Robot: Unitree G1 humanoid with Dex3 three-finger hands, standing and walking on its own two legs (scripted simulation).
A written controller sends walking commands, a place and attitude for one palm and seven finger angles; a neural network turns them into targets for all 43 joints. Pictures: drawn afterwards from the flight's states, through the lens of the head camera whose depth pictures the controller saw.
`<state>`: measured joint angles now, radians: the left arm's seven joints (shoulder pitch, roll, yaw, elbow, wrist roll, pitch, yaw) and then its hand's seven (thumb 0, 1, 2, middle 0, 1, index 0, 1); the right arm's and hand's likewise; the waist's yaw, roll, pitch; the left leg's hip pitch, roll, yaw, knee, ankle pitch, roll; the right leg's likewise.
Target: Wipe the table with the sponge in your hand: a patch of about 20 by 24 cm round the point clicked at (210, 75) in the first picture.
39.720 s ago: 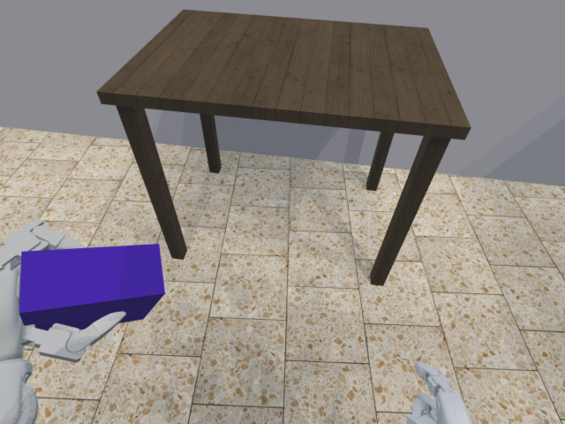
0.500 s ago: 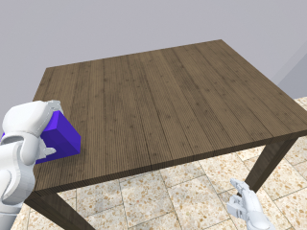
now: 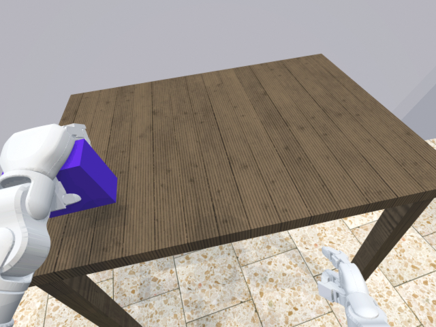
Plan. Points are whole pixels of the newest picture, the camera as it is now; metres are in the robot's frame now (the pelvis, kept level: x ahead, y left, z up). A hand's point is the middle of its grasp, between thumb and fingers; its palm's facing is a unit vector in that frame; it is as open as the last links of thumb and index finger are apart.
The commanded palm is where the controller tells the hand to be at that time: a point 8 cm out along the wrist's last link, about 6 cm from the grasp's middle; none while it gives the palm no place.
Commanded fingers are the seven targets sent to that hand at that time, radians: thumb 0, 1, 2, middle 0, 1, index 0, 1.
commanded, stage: bring the sponge back beside the body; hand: left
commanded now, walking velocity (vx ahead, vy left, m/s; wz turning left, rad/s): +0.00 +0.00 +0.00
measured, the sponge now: (72, 186) +0.27 +0.31 +0.15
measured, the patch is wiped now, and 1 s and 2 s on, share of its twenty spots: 1.00 1.00 1.00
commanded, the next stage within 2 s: step back with the hand held close in 1.68 s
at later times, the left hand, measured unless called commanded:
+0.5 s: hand (53, 188) +0.24 +0.30 +0.18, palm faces +0.12 -0.07 -0.99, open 9.3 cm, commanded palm +0.19 +0.30 +0.26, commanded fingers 0.00 0.10 1.30 -1.20 -1.60 -1.20 -1.60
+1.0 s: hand (47, 212) +0.20 +0.29 +0.17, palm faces +0.14 -0.10 -0.99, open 9.3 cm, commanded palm +0.16 +0.29 +0.25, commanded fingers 0.00 0.10 1.30 -1.20 -1.60 -1.20 -1.60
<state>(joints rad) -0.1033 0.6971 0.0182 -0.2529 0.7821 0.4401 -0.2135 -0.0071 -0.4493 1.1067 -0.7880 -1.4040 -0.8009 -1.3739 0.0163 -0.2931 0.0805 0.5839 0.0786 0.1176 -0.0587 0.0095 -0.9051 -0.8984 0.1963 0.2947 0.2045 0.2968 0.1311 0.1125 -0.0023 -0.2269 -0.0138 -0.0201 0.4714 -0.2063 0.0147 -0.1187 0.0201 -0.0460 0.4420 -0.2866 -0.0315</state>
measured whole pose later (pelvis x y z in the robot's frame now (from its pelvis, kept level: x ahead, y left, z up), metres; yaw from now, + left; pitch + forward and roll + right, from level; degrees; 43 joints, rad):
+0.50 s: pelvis -0.01 +0.00 +0.00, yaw +0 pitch -3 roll -1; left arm 0.01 0.70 0.04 -0.35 0.76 0.46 -0.20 -0.01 -0.45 1.11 -0.79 -1.40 -0.80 -1.37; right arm 0.02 -0.29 0.09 0.58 0.08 0.12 -0.06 0.01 -0.90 -0.90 0.20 0.29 0.20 0.30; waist 0.14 0.11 0.00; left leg -0.23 -0.01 -0.02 0.48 -0.21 0.02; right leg -0.12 0.02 -0.04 0.45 -0.28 -0.03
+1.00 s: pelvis -0.02 +0.00 +0.00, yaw -1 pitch -4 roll -1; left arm 0.16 0.68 0.06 -0.47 0.74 0.44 -0.17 -0.01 -0.45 1.10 -0.79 -1.40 -0.80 -1.37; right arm 0.02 -0.28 0.09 0.57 0.07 0.11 -0.06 0.01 -0.90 -0.90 0.20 0.29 0.21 0.30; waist 0.15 0.11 0.00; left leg -0.22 0.00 -0.01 0.50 -0.21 0.01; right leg -0.11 0.03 -0.04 0.47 -0.28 -0.03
